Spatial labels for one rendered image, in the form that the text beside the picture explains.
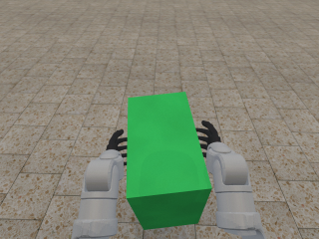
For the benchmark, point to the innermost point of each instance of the right robot forearm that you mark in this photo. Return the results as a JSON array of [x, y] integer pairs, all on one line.
[[236, 212]]

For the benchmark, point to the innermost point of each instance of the robot right hand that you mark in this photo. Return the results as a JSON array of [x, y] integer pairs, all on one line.
[[212, 135]]

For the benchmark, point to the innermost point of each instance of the robot left hand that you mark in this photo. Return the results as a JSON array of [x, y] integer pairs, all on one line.
[[114, 142]]

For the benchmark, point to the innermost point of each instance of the carton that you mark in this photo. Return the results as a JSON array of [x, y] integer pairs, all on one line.
[[167, 179]]

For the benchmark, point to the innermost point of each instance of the left robot forearm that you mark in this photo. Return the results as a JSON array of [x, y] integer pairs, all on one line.
[[100, 191]]

